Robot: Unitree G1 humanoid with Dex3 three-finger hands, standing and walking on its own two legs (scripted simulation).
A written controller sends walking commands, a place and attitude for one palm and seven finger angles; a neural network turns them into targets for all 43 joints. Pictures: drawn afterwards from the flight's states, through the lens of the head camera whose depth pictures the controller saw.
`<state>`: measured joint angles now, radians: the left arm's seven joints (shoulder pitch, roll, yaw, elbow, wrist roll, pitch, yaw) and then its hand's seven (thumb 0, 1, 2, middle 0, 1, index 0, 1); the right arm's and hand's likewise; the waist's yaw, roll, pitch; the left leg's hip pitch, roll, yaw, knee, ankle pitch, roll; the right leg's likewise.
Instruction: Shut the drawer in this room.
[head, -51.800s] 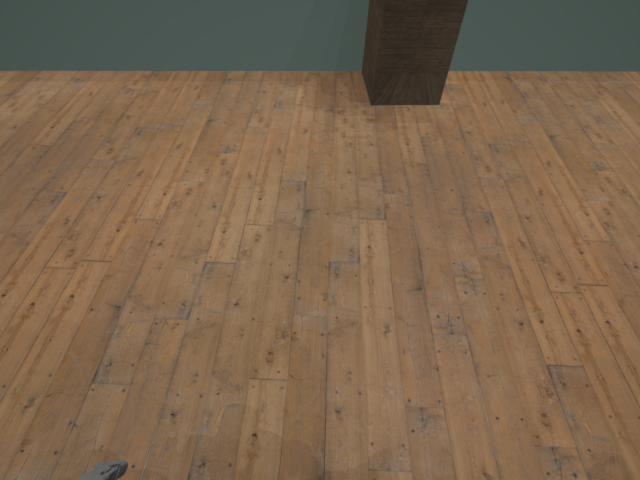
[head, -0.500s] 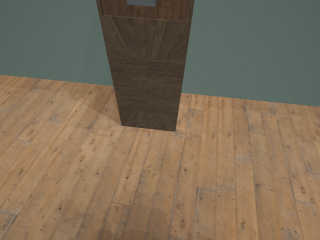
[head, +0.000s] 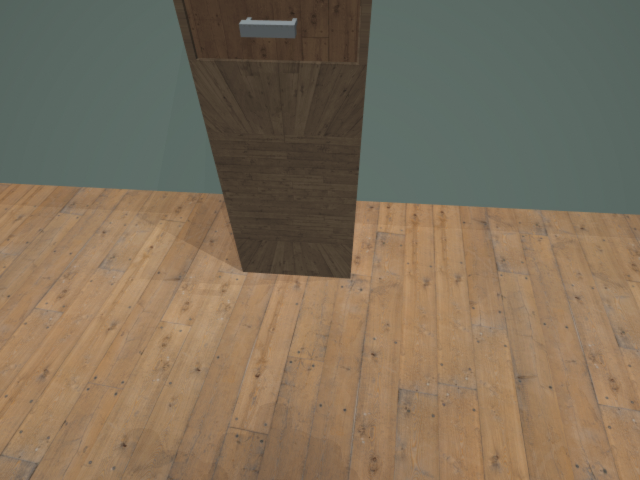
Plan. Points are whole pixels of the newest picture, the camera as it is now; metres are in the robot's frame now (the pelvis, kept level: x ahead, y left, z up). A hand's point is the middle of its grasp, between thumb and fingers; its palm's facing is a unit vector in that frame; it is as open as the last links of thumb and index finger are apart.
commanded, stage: let the arm hang, fingers relaxed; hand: left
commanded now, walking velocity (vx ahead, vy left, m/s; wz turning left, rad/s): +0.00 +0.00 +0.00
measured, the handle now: (270, 25) +0.96 +0.16 +0.17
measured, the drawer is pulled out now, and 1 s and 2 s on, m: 0.00 0.00 0.00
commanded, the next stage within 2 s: look to check the result in 0.16 s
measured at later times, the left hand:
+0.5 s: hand out of the picture +0.05 +0.20 -0.16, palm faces +0.01 -0.96 -0.28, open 7.4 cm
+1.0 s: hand out of the picture +0.09 +0.19 -0.15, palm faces -0.01 -0.95 -0.30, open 7.4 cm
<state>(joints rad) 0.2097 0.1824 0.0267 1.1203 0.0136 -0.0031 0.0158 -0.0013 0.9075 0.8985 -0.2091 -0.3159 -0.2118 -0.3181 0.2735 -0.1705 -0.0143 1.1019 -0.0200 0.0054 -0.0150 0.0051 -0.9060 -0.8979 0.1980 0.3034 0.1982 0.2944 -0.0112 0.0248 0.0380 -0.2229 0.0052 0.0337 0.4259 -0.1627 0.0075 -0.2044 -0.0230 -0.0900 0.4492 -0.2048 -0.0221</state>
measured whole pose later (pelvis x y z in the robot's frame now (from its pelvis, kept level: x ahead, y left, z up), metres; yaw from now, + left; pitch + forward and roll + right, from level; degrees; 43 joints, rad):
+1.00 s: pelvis +0.03 -0.03 +0.01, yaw -1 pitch -2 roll +0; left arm 0.14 0.25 0.02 1.14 0.01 -0.02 0.01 0.00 0.91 0.90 -0.20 -0.30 -0.20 -0.30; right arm 0.17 -0.27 -0.01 1.12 -0.02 0.00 -0.01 0.01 -0.91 -0.90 0.20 0.30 0.20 0.29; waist -0.01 0.03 0.06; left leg -0.13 0.05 0.03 0.33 -0.16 -0.04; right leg -0.11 0.02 -0.09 0.34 -0.20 -0.06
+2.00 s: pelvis +0.04 -0.02 +0.01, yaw -1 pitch -2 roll +0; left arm 0.12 0.29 0.02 1.14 0.01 -0.02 0.01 0.00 0.91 0.90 -0.20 -0.30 -0.20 -0.30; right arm 0.14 -0.31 0.00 1.12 -0.01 0.00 -0.01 0.01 -0.90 -0.90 0.20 0.30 0.20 0.29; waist -0.01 0.03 0.05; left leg -0.10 0.05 0.04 0.30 -0.16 -0.03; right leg -0.08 0.03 -0.08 0.30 -0.19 -0.05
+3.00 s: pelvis +0.04 -0.02 +0.01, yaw -2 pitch -2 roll +0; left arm 0.11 0.31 0.01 1.14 0.01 -0.02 0.00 0.00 0.90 0.90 -0.20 -0.30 -0.20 -0.30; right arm 0.13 -0.33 0.00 1.13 -0.01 0.00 0.00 0.01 -0.90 -0.90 0.20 0.30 0.20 0.29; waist -0.01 0.01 0.06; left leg -0.10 0.04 0.05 0.29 -0.16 -0.03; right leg -0.08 0.02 -0.07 0.29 -0.18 -0.04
